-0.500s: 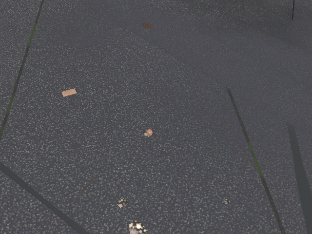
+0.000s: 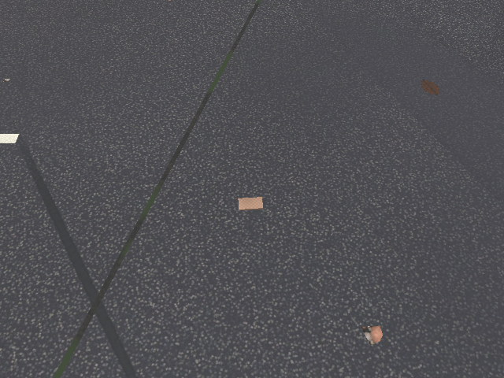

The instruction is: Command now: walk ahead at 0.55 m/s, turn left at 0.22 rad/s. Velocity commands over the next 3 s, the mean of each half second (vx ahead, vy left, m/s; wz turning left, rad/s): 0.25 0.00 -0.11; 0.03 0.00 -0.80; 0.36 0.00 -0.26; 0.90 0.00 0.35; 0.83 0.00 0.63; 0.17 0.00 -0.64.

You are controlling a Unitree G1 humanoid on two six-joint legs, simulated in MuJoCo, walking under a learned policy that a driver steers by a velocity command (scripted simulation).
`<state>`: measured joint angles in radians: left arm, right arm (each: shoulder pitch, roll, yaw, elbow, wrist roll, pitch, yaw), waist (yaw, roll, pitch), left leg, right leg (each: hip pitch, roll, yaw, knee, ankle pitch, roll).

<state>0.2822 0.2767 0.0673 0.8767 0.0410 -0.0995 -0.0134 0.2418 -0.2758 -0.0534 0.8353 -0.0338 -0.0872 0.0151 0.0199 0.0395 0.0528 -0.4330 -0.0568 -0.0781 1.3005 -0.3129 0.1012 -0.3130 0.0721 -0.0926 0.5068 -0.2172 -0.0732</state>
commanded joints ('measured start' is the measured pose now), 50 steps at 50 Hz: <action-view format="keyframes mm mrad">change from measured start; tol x32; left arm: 1 2 -3 -23 -17 -55 -63 -9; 15 342 6 -68 78 -66 5 6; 50 -50 172 53 -331 -49 118 73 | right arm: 1 52 -13 6 -75 81 -4 -9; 50 -242 -66 -35 -142 31 72 -47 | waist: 1 -58 -107 -61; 15 -79 179 -558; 35 26 70 -176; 38 -19 -420 -45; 50 0 -180 -197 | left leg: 1 -183 106 -82 -75 -35 -20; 12 276 -12 91 -851 567 13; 14 729 438 -297 -731 1470 259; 21 86 331 -74 -1032 460 179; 32 210 404 149 -1046 227 122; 36 199 360 230 -854 82 -3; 38 -309 106 291 -298 -361 -188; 50 -209 38 -7 -412 60 -174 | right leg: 1 202 -311 316 -244 710 -162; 12 209 -176 97 38 747 -9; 15 -212 -1 271 836 -511 96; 35 -8 -127 -22 125 -57 33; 38 252 -405 579 -117 512 -220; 50 204 -248 440 -94 343 -126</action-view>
